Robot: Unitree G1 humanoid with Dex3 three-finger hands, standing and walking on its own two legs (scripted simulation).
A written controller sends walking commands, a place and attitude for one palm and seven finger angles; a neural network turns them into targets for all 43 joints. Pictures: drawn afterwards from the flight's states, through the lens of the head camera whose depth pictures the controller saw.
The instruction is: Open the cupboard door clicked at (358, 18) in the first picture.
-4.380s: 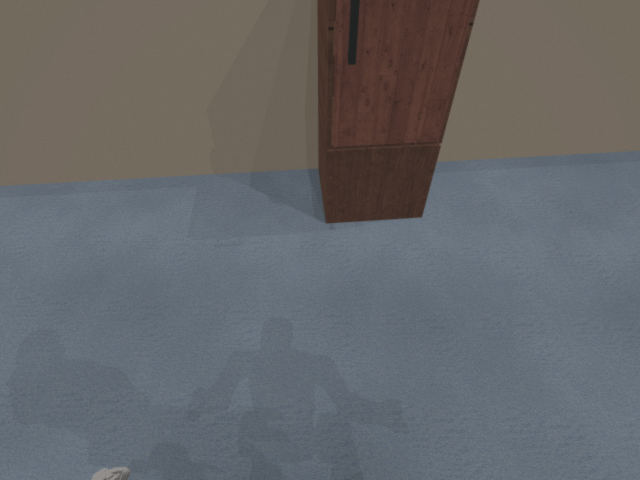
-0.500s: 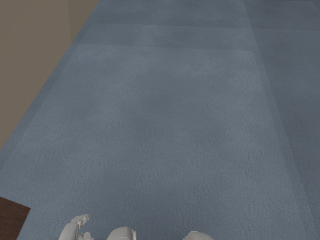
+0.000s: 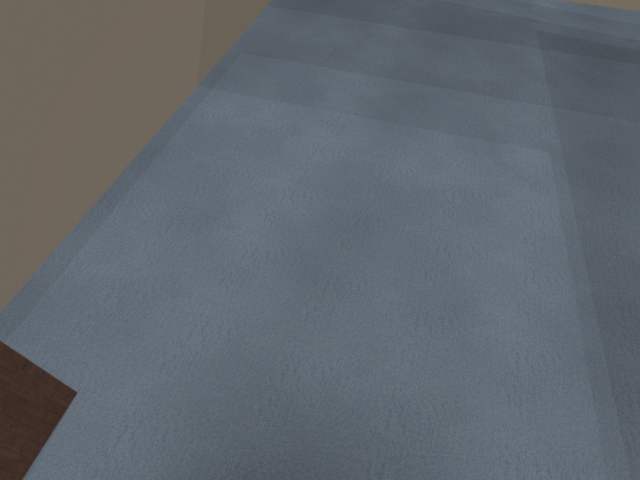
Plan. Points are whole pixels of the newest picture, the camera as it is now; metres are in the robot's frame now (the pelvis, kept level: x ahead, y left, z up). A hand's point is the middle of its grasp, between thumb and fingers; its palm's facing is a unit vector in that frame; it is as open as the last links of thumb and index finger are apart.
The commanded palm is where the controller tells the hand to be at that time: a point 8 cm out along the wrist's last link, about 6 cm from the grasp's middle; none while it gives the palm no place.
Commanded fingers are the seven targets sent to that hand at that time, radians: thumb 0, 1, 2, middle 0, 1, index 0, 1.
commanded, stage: turn to face it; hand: left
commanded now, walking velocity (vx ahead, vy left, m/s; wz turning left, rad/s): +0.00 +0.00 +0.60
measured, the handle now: out of the picture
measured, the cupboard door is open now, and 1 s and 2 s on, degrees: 0 0 0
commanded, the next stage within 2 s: take the last steps up to it in 1.98 s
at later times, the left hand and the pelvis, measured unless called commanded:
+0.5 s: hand out of the picture -0.05 +0.16 -0.17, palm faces +0.35 -0.91 -0.24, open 7.4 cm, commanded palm none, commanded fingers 0.00 0.90 0.90 -0.20 -0.30 -0.20 -0.30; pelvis -0.04 -0.04 -0.01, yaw +20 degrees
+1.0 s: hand out of the picture -0.08 +0.20 -0.15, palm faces +0.58 -0.75 -0.31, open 7.4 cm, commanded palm none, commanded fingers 0.00 0.90 0.90 -0.20 -0.30 -0.20 -0.30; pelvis -0.05 -0.05 -0.01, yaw +37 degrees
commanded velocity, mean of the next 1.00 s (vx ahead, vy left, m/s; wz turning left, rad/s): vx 0.00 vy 0.00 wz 0.60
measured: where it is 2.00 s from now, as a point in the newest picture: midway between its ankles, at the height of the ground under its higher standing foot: outside the picture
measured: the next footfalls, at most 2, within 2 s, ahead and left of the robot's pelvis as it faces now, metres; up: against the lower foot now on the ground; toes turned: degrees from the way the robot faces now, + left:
right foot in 0.16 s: +0.02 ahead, -0.15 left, +0.00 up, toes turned +5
left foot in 0.58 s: -0.07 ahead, +0.10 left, +0.00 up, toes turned +31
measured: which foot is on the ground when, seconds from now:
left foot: down 0.00-0.16, up 0.18-0.56, down 0.58-1.00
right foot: up 0.00-0.14, down 0.16-0.58, up 0.60-1.00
